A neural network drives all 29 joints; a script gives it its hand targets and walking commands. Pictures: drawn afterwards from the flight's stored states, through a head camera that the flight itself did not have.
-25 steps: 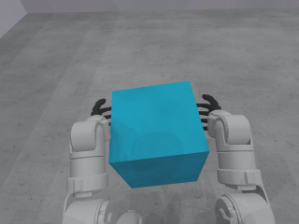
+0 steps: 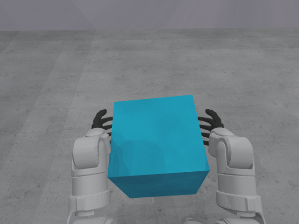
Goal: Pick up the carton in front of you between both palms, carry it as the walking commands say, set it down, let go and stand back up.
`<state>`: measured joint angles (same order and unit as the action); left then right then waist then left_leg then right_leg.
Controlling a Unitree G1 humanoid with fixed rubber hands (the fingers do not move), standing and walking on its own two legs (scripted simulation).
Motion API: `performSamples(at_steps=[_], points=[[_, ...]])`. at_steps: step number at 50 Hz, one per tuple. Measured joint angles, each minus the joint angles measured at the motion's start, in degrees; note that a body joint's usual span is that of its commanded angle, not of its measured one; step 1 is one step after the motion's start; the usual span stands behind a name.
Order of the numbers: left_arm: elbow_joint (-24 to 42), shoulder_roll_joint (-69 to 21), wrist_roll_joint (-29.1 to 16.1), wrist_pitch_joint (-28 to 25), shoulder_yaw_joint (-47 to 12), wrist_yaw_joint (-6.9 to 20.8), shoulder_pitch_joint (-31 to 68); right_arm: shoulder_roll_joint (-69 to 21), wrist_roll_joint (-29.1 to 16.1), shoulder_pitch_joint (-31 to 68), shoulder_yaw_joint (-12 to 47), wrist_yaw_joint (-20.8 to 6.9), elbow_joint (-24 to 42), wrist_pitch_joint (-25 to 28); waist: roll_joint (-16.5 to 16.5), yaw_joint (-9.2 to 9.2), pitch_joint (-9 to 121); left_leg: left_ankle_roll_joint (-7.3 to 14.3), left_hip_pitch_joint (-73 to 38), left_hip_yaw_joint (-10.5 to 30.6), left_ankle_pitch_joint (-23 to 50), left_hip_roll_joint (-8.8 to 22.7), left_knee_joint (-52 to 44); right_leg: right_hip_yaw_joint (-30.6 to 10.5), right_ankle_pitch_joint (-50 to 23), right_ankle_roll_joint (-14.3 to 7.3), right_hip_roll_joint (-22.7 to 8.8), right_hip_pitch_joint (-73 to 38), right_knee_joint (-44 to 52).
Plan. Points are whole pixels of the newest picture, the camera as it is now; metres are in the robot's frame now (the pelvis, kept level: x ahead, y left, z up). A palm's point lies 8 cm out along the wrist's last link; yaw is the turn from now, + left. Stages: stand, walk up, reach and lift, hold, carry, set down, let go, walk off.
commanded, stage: carry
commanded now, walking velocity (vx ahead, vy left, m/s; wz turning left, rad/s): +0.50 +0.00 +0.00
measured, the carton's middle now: (158, 151) +0.34 -0.01 -0.01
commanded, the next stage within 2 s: none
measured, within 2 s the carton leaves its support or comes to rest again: neither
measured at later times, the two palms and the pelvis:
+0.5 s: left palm (111, 70) +0.59 +0.13 +0.09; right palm (195, 69) +0.60 -0.16 +0.08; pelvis +0.32 -0.03 +0.00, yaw +3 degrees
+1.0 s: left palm (110, 42) +0.81 +0.15 +0.08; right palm (179, 42) +0.81 -0.14 +0.07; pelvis +0.53 +0.00 -0.01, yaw +1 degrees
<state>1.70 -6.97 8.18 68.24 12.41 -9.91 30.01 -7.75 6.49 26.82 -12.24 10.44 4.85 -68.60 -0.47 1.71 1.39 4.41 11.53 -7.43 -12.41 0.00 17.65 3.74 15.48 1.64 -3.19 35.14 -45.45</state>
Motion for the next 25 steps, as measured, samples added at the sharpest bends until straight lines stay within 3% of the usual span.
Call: performSamples(at_steps=[5, 8, 11, 13, 15, 21, 25], points=[[9.1, -3.0, 0.9, -0.7, -1.1, 0.6, -8.6, -2.8, 2.2, -7.1, 1.7, -1.8, 7.3, 0.8, 0.4, -1.35, 2.8, -2.2, -8.6, 0.4, -5.4, 0.5, -2.4, 3.3, -10.3, -0.3, 0.5, -2.1, 13.7], [11.6, -2.6, 0.7, -0.1, -3.7, -0.1, -12.1, -1.6, 2.6, -9.7, 4.1, -2.8, 8.6, 0.0, 0.1, -1.66, 4.4, -3.7, -12.1, 1.1, -11.7, 1.2, 2.4, 6.9, -13.7, -1.3, 1.9, -7.5, 21.4], [9.3, -2.3, -0.1, 0.0, -5.4, -0.9, -12.9, -0.9, 2.4, -11.8, 3.9, -2.8, 8.3, -0.6, -1.7, -2.4, 5.7, -4.6, -4.3, 3.5, -14.2, 3.2, 25.8, 8.9, -9.4, -6.2, 2.8, -9.3, 16.9], [7.7, -2.2, -0.6, 0.8, -5.7, -1.4, -13.3, -0.6, 2.1, -13.0, 4.1, -2.5, 7.6, -1.4, -1.2, -2.7, 5.6, -4.1, 4.1, 5.1, -13.8, 2.3, 41.4, 9.0, -6.1, -6.8, 2.3, -11.5, 16.7], [7.2, -2.0, -1.0, 1.5, -5.7, -1.6, -14.2, -0.5, 1.9, -13.7, 4.7, -2.3, 6.7, -2.1, -0.9, -2.78, 5.5, -3.9, 10.8, 4.7, -10.9, 2.8, 46.4, 8.9, -5.6, -5.9, 2.1, -14.8, 19.4], [7.4, -1.6, -1.7, 1.5, -5.3, -1.7, -15.5, -0.4, 2.1, -14.3, 6.1, -2.1, 5.9, -2.0, -0.3, -2.89, 6.0, -5.8, 21.1, 2.8, -1.4, 5.9, 31.4, 7.9, -4.4, -5.1, 2.1, -24.5, 28.1], [8.7, -1.7, -1.6, 1.1, -5.4, -1.4, -15.1, -0.4, 2.2, -14.2, 6.3, -2.1, 7.5, -1.6, -0.1, -2.37, 6.1, -6.1, 22.3, 1.2, 4.8, 6.1, 19.8, 7.4, -1.5, -3.7, 1.6, -30.2, 30.4]])
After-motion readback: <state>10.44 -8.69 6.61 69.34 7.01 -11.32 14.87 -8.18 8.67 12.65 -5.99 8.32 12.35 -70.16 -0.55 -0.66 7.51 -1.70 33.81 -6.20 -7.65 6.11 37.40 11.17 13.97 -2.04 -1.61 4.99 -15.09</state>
